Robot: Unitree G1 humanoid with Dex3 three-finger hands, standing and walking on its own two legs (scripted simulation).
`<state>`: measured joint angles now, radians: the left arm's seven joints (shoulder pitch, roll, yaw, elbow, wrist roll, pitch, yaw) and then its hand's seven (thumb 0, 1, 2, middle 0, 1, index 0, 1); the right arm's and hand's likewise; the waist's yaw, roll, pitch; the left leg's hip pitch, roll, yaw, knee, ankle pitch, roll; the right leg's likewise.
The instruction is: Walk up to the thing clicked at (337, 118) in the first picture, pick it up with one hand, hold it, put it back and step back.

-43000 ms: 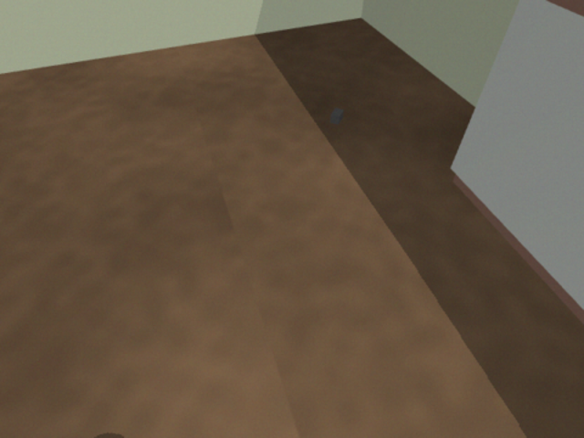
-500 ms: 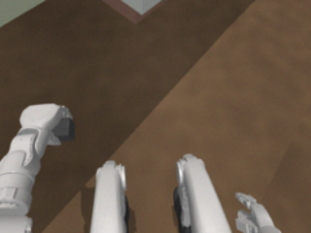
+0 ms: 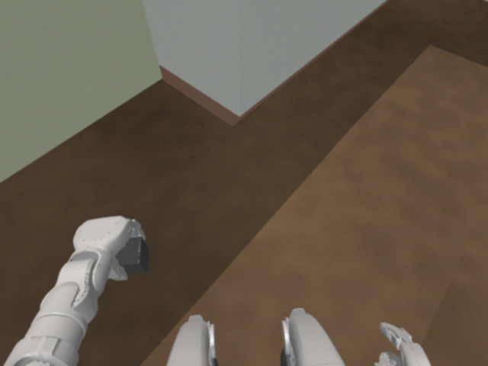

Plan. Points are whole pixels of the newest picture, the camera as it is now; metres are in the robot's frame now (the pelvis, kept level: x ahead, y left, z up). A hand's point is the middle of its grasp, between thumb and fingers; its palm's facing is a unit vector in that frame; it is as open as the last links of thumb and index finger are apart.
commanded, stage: lift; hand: left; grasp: from above
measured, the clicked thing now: (122, 257) +0.34 +0.24 -0.10
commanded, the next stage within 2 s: hold in 0.40 s
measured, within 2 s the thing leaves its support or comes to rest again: neither
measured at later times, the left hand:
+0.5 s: hand (106, 230) +0.35 +0.23 +0.01, palm faces -0.45 -0.07 -0.89, open 8.1 cm
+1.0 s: hand (101, 209) +0.36 +0.22 +0.05, palm faces -0.45 -0.05 -0.89, open 8.1 cm
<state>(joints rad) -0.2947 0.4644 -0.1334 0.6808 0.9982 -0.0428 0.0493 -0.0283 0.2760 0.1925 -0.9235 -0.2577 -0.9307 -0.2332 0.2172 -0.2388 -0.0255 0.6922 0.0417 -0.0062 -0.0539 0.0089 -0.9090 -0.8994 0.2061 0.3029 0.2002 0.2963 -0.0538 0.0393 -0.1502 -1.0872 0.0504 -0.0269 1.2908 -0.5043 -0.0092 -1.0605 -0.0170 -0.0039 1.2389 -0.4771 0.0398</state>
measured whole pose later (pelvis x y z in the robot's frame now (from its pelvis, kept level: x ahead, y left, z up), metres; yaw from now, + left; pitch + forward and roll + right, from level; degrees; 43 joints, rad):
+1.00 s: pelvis +0.06 +0.00 +0.10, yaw -1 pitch +6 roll +0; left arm -0.26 0.41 -0.19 0.67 1.01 -0.02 -0.01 -0.03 0.26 0.20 -0.95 -0.24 -0.95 -0.22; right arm 0.23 -0.25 -0.04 0.69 0.05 0.03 -0.04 0.01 -0.91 -0.89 0.21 0.30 0.20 0.30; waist -0.01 0.04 -0.07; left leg -0.45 0.04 0.04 0.69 -0.34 -0.01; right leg -0.45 -0.03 0.03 0.67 -0.32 0.04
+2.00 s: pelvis +0.05 +0.00 +0.11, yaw -1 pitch +1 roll +0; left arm -0.21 0.41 -0.21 0.55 0.98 -0.01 -0.09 -0.03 0.23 0.22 -0.98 -0.21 -0.98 -0.21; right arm 0.18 -0.25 -0.02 0.65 0.08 0.07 -0.07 0.01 -0.91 -0.90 0.20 0.30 0.20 0.30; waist 0.02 0.05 -0.02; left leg -0.27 0.03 0.05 0.51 -0.25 -0.01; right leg -0.30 -0.03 0.04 0.52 -0.24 0.03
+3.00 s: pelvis +0.03 +0.00 +0.04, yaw +0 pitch +17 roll -1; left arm -0.45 0.40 -0.16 1.00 1.19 -0.13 0.28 -0.03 0.26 0.19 -0.95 -0.24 -0.95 -0.23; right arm 0.19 -0.27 -0.07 0.66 0.01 0.10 -0.02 0.01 -0.91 -0.90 0.21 0.30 0.20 0.30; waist -0.04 0.00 -0.12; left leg -0.91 0.04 -0.01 1.06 -0.44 -0.02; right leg -0.90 -0.02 0.01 1.04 -0.43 0.04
